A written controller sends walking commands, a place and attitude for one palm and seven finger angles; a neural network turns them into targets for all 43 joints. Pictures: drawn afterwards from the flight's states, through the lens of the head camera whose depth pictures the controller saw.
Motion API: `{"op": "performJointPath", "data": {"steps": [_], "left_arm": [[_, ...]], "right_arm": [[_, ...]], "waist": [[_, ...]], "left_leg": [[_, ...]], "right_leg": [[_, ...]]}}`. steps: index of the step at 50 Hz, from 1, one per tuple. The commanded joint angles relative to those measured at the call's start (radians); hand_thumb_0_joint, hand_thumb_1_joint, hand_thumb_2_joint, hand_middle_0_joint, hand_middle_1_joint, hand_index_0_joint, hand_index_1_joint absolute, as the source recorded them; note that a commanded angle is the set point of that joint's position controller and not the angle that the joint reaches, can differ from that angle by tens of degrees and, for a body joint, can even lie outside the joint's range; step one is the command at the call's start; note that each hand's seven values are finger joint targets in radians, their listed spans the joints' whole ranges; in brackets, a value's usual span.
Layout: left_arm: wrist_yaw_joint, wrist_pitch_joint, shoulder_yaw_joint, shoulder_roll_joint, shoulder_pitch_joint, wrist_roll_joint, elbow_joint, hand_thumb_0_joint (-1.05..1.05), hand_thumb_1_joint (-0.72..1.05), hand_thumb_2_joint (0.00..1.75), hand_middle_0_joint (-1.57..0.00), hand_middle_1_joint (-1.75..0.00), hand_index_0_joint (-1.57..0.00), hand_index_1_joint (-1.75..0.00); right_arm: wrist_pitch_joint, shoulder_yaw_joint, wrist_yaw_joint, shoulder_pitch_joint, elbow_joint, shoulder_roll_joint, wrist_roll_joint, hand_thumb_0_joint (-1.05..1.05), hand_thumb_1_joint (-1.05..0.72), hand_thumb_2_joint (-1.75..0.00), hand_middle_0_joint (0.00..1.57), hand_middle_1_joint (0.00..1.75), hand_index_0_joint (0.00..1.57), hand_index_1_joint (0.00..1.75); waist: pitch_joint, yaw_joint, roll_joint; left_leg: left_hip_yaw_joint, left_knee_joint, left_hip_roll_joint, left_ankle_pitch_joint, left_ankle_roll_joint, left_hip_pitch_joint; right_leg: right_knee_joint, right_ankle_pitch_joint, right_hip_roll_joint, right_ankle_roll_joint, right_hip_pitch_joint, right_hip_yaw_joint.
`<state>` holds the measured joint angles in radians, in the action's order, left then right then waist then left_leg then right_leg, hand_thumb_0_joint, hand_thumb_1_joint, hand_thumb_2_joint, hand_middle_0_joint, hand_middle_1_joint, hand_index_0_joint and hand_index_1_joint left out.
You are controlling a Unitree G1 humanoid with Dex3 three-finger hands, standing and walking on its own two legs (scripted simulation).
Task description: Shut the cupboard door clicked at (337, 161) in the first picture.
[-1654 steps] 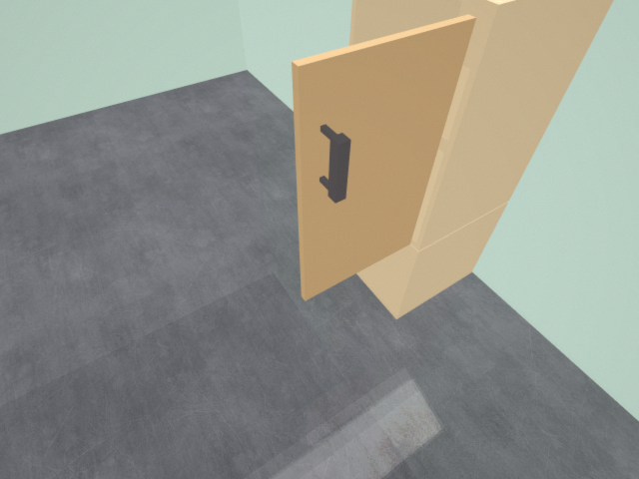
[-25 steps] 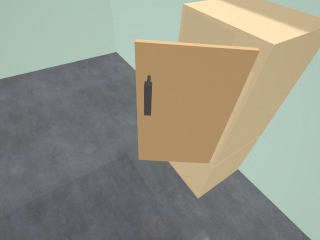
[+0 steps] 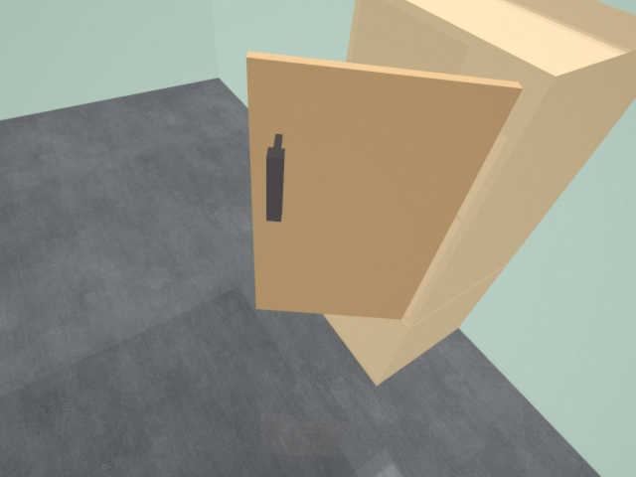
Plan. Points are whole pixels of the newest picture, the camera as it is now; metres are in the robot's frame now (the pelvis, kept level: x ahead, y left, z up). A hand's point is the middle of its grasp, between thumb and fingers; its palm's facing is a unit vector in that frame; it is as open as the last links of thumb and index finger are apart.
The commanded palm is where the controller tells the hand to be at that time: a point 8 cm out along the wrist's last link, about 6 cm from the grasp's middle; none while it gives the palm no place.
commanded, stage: shuffle to correct the standing spot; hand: left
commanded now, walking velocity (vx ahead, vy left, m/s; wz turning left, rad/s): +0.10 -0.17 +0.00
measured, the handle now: (276, 178) +0.50 +0.10 +0.10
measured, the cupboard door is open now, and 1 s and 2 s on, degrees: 54 54 54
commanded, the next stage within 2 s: come to a stop and stand still in 0.24 s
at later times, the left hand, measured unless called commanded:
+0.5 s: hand out of the picture +0.12 +0.10 -0.16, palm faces +0.01 -0.98 -0.21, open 7.4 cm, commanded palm none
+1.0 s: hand out of the picture +0.08 +0.12 -0.17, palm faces +0.01 -0.97 -0.23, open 7.4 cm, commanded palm none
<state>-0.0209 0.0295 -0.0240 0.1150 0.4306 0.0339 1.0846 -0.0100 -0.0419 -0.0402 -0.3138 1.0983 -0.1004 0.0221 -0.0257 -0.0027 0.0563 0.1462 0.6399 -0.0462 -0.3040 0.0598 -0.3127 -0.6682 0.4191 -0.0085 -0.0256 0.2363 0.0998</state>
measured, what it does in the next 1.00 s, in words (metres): steps on the spot: right foot, then left foot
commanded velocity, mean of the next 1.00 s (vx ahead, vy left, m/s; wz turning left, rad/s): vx -0.02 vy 0.00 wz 0.00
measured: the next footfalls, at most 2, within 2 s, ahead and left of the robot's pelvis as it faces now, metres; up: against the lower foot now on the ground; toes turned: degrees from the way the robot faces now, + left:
right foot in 0.36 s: +0.13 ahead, -0.22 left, +0.00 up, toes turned -4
left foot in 0.58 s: +0.12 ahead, +0.01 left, +0.00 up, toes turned +4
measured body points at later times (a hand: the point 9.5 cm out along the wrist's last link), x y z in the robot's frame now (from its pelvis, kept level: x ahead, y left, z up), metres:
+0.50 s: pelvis +0.05 -0.08 +0.01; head +0.08 -0.08 +0.46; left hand +0.12 +0.15 -0.14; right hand +0.04 -0.34 -0.15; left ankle +0.04 +0.03 -0.69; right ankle +0.08 -0.22 -0.72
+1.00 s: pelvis +0.06 -0.07 +0.00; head +0.06 -0.06 +0.45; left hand +0.08 +0.17 -0.15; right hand +0.14 -0.30 -0.13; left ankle +0.08 +0.01 -0.72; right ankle +0.08 -0.22 -0.72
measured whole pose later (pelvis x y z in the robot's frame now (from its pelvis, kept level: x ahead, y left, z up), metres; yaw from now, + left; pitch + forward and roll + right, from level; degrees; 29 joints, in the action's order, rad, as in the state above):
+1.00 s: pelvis +0.06 -0.07 +0.00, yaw -1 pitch -2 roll -1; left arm -0.04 0.03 -0.01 0.19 0.29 0.03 1.00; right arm 0.02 -0.03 0.00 -0.20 0.93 -0.18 0.01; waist -0.04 -0.01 0.00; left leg 0.12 0.59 0.01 -0.29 0.07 -0.28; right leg -0.58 0.26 0.08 0.02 0.29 0.07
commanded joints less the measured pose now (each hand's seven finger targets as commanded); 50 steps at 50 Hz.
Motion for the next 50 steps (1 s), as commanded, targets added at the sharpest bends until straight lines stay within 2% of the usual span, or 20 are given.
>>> {"op": "performJointPath", "data": {"steps": [1, 5, 11, 14, 16, 17, 18, 19, 20, 23, 27, 30, 32, 37, 40, 43, 44, 45, 47, 50], "left_arm": [[0.013, -0.006, -0.024, 0.097, -0.070, 0.016, -0.102, 0.00, 0.90, 0.90, -0.20, -0.30, -0.20, -0.30], [0.031, 0.007, -0.032, 0.058, -0.075, 0.004, -0.102, 0.00, 0.90, 0.90, -0.20, -0.30, -0.20, -0.30], [0.044, 0.015, -0.041, 0.065, -0.180, 0.000, -0.155, 0.00, 0.90, 0.90, -0.20, -0.30, -0.20, -0.30], [0.048, 0.005, -0.048, 0.084, -0.156, -0.001, -0.159, 0.00, 0.90, 0.90, -0.20, -0.30, -0.20, -0.30], [0.040, -0.007, -0.057, 0.130, -0.065, -0.001, -0.131, 0.00, 0.90, 0.90, -0.20, -0.30, -0.20, -0.30], [0.029, -0.016, -0.068, 0.202, -0.018, 0.005, -0.118, 0.00, 0.90, 0.90, -0.20, -0.30, -0.20, -0.30], [0.016, -0.016, -0.079, 0.267, 0.010, 0.006, -0.116, 0.00, 0.90, 0.90, -0.20, -0.30, -0.20, -0.30], [0.005, -0.021, -0.074, 0.242, 0.004, 0.001, -0.122, 0.00, 0.90, 0.90, -0.20, -0.30, -0.20, -0.30], [-0.002, -0.028, -0.070, 0.220, -0.060, -0.002, -0.123, 0.00, 0.90, 0.90, -0.20, -0.30, -0.20, -0.30], [-0.018, -0.043, -0.042, 0.179, -0.206, 0.002, -0.149, 0.00, 0.90, 0.90, -0.20, -0.30, -0.20, -0.30], [-0.018, -0.032, -0.040, 0.184, -0.198, -0.017, -0.132, 0.00, 0.90, 0.90, -0.20, -0.30, -0.20, -0.30], [-0.018, -0.013, -0.032, 0.139, -0.176, -0.016, -0.135, 0.00, 0.90, 0.90, -0.20, -0.30, -0.20, -0.30], [-0.020, -0.010, -0.027, 0.144, -0.144, -0.013, -0.116, 0.00, 0.90, 0.90, -0.20, -0.30, -0.20, -0.30], [-0.020, -0.019, -0.028, 0.169, -0.126, -0.006, -0.116, 0.00, 0.90, 0.90, -0.20, -0.30, -0.20, -0.30], [-0.020, -0.018, -0.035, 0.198, -0.152, -0.005, -0.129, 0.00, 0.90, 0.90, -0.20, -0.30, -0.20, -0.30], [-0.018, -0.014, -0.032, 0.187, -0.176, -0.005, -0.136, 0.00, 0.90, 0.90, -0.20, -0.30, -0.20, -0.30], [-0.052, -0.032, -0.013, 0.187, -0.109, -0.003, -0.119, 0.00, 0.90, 0.90, -0.20, -0.30, -0.20, -0.30], [-0.047, -0.037, -0.016, 0.229, -0.139, -0.009, -0.164, 0.00, 0.90, 0.90, -0.20, -0.30, -0.20, -0.30], [-0.033, -0.030, -0.009, 0.201, -0.148, -0.007, -0.176, 0.00, 0.90, 0.90, -0.20, -0.30, -0.20, -0.30], [-0.018, -0.023, 0.008, 0.166, -0.098, -0.004, -0.156, 0.00, 0.90, 0.90, -0.20, -0.30, -0.20, -0.30]], "right_arm": [[-0.021, -0.031, -0.022, -0.172, -0.002, -0.185, 0.010, 0.00, -0.90, -0.90, 0.20, 0.30, 0.20, 0.30], [-0.037, -0.032, -0.022, -0.082, -0.038, -0.171, 0.007, 0.00, -0.90, -0.90, 0.20, 0.30, 0.20, 0.30], [-0.016, -0.062, -0.008, -0.064, -0.054, -0.201, 0.018, 0.00, -0.90, -0.90, 0.20, 0.30, 0.20, 0.30], [-0.005, -0.077, -0.004, -0.044, -0.060, -0.235, 0.019, 0.00, -0.90, -0.90, 0.20, 0.30, 0.20, 0.30], [0.002, -0.076, 0.003, -0.053, -0.061, -0.207, 0.017, 0.00, -0.90, -0.90, 0.20, 0.30, 0.20, 0.30], [0.004, -0.062, 0.007, -0.062, -0.075, -0.154, 0.009, 0.00, -0.90, -0.90, 0.20, 0.30, 0.20, 0.30], [0.011, -0.039, 0.010, -0.018, -0.116, -0.093, 0.006, 0.00, -0.90, -0.90, 0.20, 0.30, 0.20, 0.30], [0.020, -0.035, 0.007, 0.014, -0.133, -0.109, 0.004, 0.00, -0.90, -0.90, 0.20, 0.30, 0.20, 0.30], [0.023, -0.035, 0.009, 0.012, -0.125, -0.107, 0.003, 0.00, -0.90, -0.90, 0.20, 0.30, 0.20, 0.30], [0.023, -0.016, 0.021, -0.032, -0.079, -0.083, -0.005, 0.00, -0.90, -0.90, 0.20, 0.30, 0.20, 0.30], [0.021, -0.009, 0.018, -0.082, -0.053, -0.094, -0.011, 0.00, -0.90, -0.90, 0.20, 0.30, 0.20, 0.30], [0.011, -0.017, 0.017, 0.026, -0.097, -0.171, -0.003, 0.00, -0.90, -0.90, 0.20, 0.30, 0.20, 0.30], [0.011, -0.019, 0.012, 0.084, -0.115, -0.179, -0.007, 0.00, -0.90, -0.90, 0.20, 0.30, 0.20, 0.30], [0.029, -0.036, 0.014, 0.090, -0.135, -0.172, -0.007, 0.00, -0.90, -0.90, 0.20, 0.30, 0.20, 0.30], [0.041, -0.033, 0.020, 0.083, -0.138, -0.145, -0.007, 0.00, -0.90, -0.90, 0.20, 0.30, 0.20, 0.30], [0.037, -0.026, 0.024, 0.082, -0.134, -0.140, -0.004, 0.00, -0.90, -0.90, 0.20, 0.30, 0.20, 0.30], [0.010, -0.027, 0.029, 0.096, -0.194, -0.208, -0.018, 0.00, -0.90, -0.90, 0.20, 0.30, 0.20, 0.30], [0.007, -0.017, 0.036, 0.087, -0.217, -0.171, -0.011, 0.00, -0.90, -0.90, 0.20, 0.30, 0.20, 0.30], [0.001, -0.010, 0.039, 0.105, -0.246, -0.195, -0.002, 0.00, -0.90, -0.90, 0.20, 0.30, 0.20, 0.30], [0.004, -0.004, 0.034, 0.124, -0.263, -0.216, -0.005, 0.00, -0.90, -0.90, 0.20, 0.30, 0.20, 0.30]], "waist": [[-0.116, 0.053, -0.192], [-0.052, 0.016, -0.161], [-0.098, 0.037, -0.221], [-0.033, 0.021, -0.192], [0.005, -0.019, -0.063], [0.031, -0.042, 0.117], [0.026, -0.065, 0.269], [0.044, -0.073, 0.199], [0.030, -0.037, 0.209], [0.010, 0.024, 0.073], [0.022, 0.031, 0.023], [0.002, -0.015, -0.227], [0.011, -0.035, -0.234], [0.064, -0.008, -0.018], [0.054, 0.009, 0.055], [0.030, 0.018, 0.024], [0.104, 0.021, -0.094], [0.138, 0.014, -0.110], [0.051, 0.010, -0.212], [-0.056, -0.017, -0.139]], "left_leg": [[-0.499, -0.449, -0.388, 0.031, 0.135, 0.115], [-0.256, -0.432, -0.294, 0.123, 0.100, 0.093], [-0.184, -0.439, -0.258, -0.048, 0.065, -0.003], [-0.180, -0.344, -0.252, -0.041, 0.041, 0.008], [-0.116, -0.167, -0.173, -0.059, -0.011, -0.074], [-0.005, 0.038, -0.078, -0.170, -0.052, -0.207], [0.020, 0.272, 0.008, -0.355, -0.070, -0.320], [-0.076, 0.387, -0.019, -0.322, -0.059, -0.293], [-0.109, 0.422, -0.032, -0.257, -0.060, -0.277], [-0.103, 0.220, -0.038, -0.156, -0.080, -0.075], [-0.072, -0.164, -0.002, 0.109, -0.090, 0.149], [-0.216, -0.261, -0.144, 0.437, -0.003, 0.044], [-0.209, -0.262, -0.141, 0.502, 0.019, 0.042], [-0.131, -0.139, -0.071, 0.325, -0.031, 0.111], [-0.095, -0.084, -0.015, 0.158, -0.057, 0.113], [-0.124, -0.151, -0.036, 0.145, -0.046, 0.142], [-0.094, -0.099, -0.066, 0.196, -0.061, 0.156], [-0.142, -0.141, -0.043, 0.075, -0.050, 0.098], [-0.229, -0.255, -0.094, 0.022, -0.017, 0.026], [-0.271, -0.353, -0.111, -0.158, 0.014, -0.082]], "right_leg": [[-0.392, 0.035, 0.083, 0.013, 0.388, -0.120], [-0.316, -0.111, 0.112, 0.053, 0.317, -0.103], [-0.045, -0.146, 0.099, 0.067, 0.202, -0.019], [0.120, -0.173, 0.062, 0.065, 0.060, 0.023], [0.259, -0.225, 0.046, 0.046, -0.127, 0.018], [0.333, -0.160, 0.199, -0.015, -0.238, -0.148], [0.410, -0.153, 0.344, -0.105, -0.236, -0.335], [0.434, -0.098, 0.363, -0.157, -0.146, -0.374], [0.439, -0.125, 0.344, -0.156, -0.097, -0.370], [0.362, -0.395, 0.292, -0.131, 0.032, -0.188], [0.242, -0.443, 0.249, -0.074, 0.080, -0.152], [0.153, -0.297, 0.114, 0.029, -0.009, -0.052], [0.126, -0.275, 0.102, 0.039, -0.059, -0.041], [0.210, -0.486, 0.183, -0.005, -0.024, -0.141], [0.272, -0.446, 0.262, -0.061, 0.033, -0.213], [0.271, -0.291, 0.216, -0.033, 0.095, -0.167], [0.201, -0.475, 0.195, -0.019, 0.008, -0.172], [0.173, -0.222, 0.186, -0.034, -0.001, -0.161], [0.133, -0.059, 0.108, -0.016, 0.057, -0.085], [0.137, -0.087, 0.073, 0.001, 0.035, -0.055]]}}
